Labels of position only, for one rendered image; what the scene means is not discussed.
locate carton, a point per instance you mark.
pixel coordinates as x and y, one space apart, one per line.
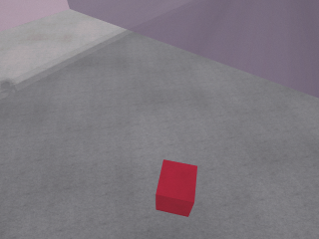
176 188

